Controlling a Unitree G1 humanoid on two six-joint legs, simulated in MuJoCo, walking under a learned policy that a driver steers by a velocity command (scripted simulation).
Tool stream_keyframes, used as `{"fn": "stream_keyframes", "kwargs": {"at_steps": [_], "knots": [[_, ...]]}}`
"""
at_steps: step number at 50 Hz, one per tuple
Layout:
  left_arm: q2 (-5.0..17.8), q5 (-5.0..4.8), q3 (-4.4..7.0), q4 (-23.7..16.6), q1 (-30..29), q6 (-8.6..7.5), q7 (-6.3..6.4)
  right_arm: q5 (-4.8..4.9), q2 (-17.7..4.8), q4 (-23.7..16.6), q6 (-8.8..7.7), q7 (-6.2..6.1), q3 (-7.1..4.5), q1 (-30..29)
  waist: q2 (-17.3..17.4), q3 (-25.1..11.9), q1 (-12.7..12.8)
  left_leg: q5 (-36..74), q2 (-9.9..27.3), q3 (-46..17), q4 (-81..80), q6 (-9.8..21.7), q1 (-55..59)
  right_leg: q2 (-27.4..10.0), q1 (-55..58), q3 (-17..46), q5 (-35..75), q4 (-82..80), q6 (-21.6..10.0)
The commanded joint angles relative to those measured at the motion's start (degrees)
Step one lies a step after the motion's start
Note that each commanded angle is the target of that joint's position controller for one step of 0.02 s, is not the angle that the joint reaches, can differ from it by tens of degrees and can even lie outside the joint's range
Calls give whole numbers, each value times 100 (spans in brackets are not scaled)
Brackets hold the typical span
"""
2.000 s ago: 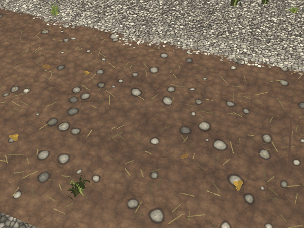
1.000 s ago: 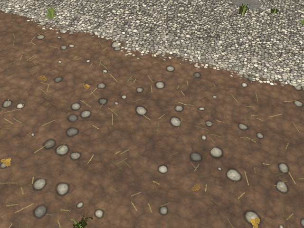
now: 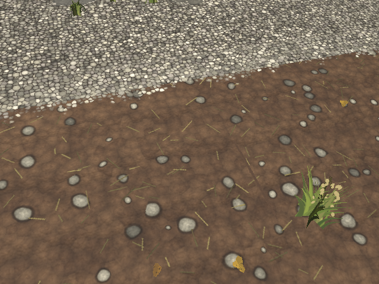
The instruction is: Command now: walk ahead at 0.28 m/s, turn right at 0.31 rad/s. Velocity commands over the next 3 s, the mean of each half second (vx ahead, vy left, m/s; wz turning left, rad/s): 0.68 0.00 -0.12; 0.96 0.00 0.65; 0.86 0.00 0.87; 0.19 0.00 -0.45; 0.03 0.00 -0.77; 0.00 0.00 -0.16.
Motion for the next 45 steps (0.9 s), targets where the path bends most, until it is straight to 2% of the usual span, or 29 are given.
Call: {"fn": "stream_keyframes", "kwargs": {"at_steps": [1, 4, 9, 12, 14, 15, 16, 17, 18, 19, 20, 22, 24, 27, 29, 31, 32, 34, 35, 36, 37, 38, 39, 40, 41, 42, 43, 44, 45], "knots": [[357, 47, -12, -271, -59, -64, -104, -35, -859, -95, -117, 86, -220, 456, 1441, 29, -196, -2365, 1202, -1846, -1346, 688, 963, -140, -997, -174, 154, -309, -1], [301, 51, -78, -305, -506, -220, -126, 8, -983, 138, -271, 102, -300, 894, 1164, 175, -334, -2125, 1338, -1906, -1495, 734, 1299, -376, -1064, -376, 390, -1069, -16], [95, -22, -248, -510, -1272, -449, -161, 48, -944, 325, -400, 177, -352, 1164, 1269, 199, -467, -1770, 1449, -1660, -1602, 836, 965, -734, -389, -1011, 327, -2476, -108], [-13, -56, -325, -553, -1229, -514, -135, 83, -919, 356, -379, 238, -376, 1065, 1224, 353, -291, -1501, 1433, -1343, -1497, 872, 110, -664, 698, -1292, 242, -3458, -392], [-57, -36, -342, -389, -614, -585, -30, 150, -895, 359, -350, 250, -379, 942, 888, 269, 82, -1349, 1342, -1073, -1094, 802, -788, -615, 2140, -1488, 1010, -4133, -610], [104, -14, -282, -173, 71, -645, 51, 146, -771, 302, -384, 241, -337, 839, 577, 11, 399, -1112, 1161, -829, -552, 695, -1547, -713, 3338, -1298, 871, -4105, -700], [507, 55, -154, 79, 1164, -713, 144, 129, -456, 105, -446, 250, -233, 506, -235, -521, 988, -959, 652, -273, 1043, 492, -2435, -1584, 4626, -156, -246, -4467, -880], [1198, 91, 19, 92, 1715, -710, 197, 202, -4, -305, -530, 269, -93, 172, -1420, -868, 1173, -1697, 58, 453, 2984, 255, -3763, -3035, 5249, 2333, -2337, -5281, -1326], [1020, 79, 17, 76, 1310, -693, 201, 115, -494, -319, -490, 211, -191, -38, -509, -308, 959, -1333, 270, 109, 3882, 315, -4402, -3166, 4601, 2763, -2482, -5277, -1561], [629, 45, -92, -40, 918, -696, 160, 66, -560, -263, -479, 255, -218, -57, -122, -44, 681, -823, 539, -32, 4186, 300, -4471, -2785, 4283, 2125, -2041, -5138, -1444], [415, 18, -148, -78, 759, -721, 119, 19, -563, -173, -484, 330, -211, 119, -82, -84, 494, -547, 670, -3, 4165, 218, -4186, -2469, 3913, 1593, -1599, -5230, -1326], [280, -35, -202, -65, 693, -774, 120, -116, -532, -126, -394, 463, -201, 166, -235, 136, 251, -355, 878, 141, 4057, 35, -3883, -2105, 3233, 1003, -1162, -5640, -1252], [259, -39, -194, 33, 840, -861, 121, -65, -399, -192, -310, 525, -166, -69, -203, 444, 258, 22, 758, 53, 4179, -35, -4089, -1967, 2968, 418, -366, -5912, -1206], [191, -31, -216, 127, 930, -970, 81, 27, -343, -433, -289, 528, -147, -661, -103, 796, 254, 660, 515, -36, 3590, -60, -4008, -1829, 2483, -585, 990, -6198, -1036], [92, -49, -269, 153, 847, -1057, 83, 10, -286, -555, -299, 579, -90, -893, -96, 800, 171, 1254, 538, 308, 3000, 38, -3488, -1739, 2216, -1191, 1968, -6344, -898], [81, -86, -303, 263, 978, -1128, 109, -7, -154, -677, -299, 648, 1, -1238, 89, 854, 223, 1603, 519, 779, 2365, 226, -2881, -1771, 2146, -1606, 3078, -6554, -748], [137, -89, -306, 331, 1071, -1141, 128, -4, -86, -718, -301, 665, 44, -1353, 150, 844, 239, 1637, 439, 994, 2095, 349, -2615, -1798, 2296, -1810, 3917, -6513, -668], [377, -10, -267, 406, 1263, -1120, 213, 15, -184, -707, -286, 635, 50, -1306, -125, 460, 150, 1282, 33, 1413, 1878, 560, -2130, -1914, 3051, -2094, 7004, -5767, -495], [550, 58, -220, 418, 1310, -1047, 289, 7, -307, -643, -265, 600, 26, -1037, -379, 139, -38, 871, -199, 1533, 1851, 653, -1910, -2000, 3513, -2167, 8348, -5077, -403], [720, 131, -165, 393, 1252, -929, 356, 8, -476, -498, -256, 562, -28, -422, -545, -303, -396, 437, -399, 1526, 1815, 762, -1361, -2091, 3750, -2197, 9146, -3993, -358], [869, 196, -107, 323, 1086, -808, 406, 21, -718, -186, -250, 515, -135, 665, -622, -881, -899, -28, -566, 1419, 1805, 888, -338, -2172, 3618, -2165, 9368, -2544, -379], [914, 175, -84, 216, 902, -753, 411, -23, -999, 158, -265, 440, -287, 1835, -386, -1343, -1450, -154, -514, 1037, 1238, 1066, 1179, -2077, 2759, -2193, 8423, -695, -454], [363, 215, -216, 115, 885, -829, 297, 2, -1340, 287, -213, 312, -429, 1945, 492, -1317, -1112, -1047, 320, -207, 1388, 1232, 2358, -1407, 1034, -2026, 3110, 1162, -494], [-112, -2, -343, -439, 970, -979, 141, -43, -1890, 104, -121, 284, -574, 1414, 2084, -1563, -433, -1548, 1564, -3787, 227, 2334, 3522, -315, -1605, -1354, -513, 3075, -191], [264, 45, -339, -633, 252, -1094, 157, 63, -1654, 39, -132, 295, -599, 1409, 767, -1429, -768, -1429, 1571, -4252, -466, 2214, 3404, -699, -2159, -481, 115, 2977, -357], [255, 26, -374, -754, 87, -1168, 140, 79, -1471, 114, -157, 251, -568, 1329, 354, -824, -521, -1203, 1532, -3799, -719, 2010, 2635, -976, -2103, -429, 467, 2427, -379], [202, 70, -416, -730, 70, -1168, 145, 55, -1210, 156, -191, 228, -522, 1174, -160, -322, -238, -776, 1338, -3304, -875, 1809, 1714, -1209, -1797, -503, 549, 1812, -357], [122, 191, -439, -742, 25, -1063, 150, 56, -1061, 146, -234, 196, -460, 944, -312, -31, 5, -475, 977, -2717, -932, 1628, 963, -1336, -1460, -537, 383, 1541, -278], [83, 268, -466, -785, 240, -920, 129, 71, -956, 102, -290, 173, -401, 823, -80, 71, 252, -291, 855, -2503, -1015, 1689, 434, -1412, -1233, -567, 264, 1256, -160]]}}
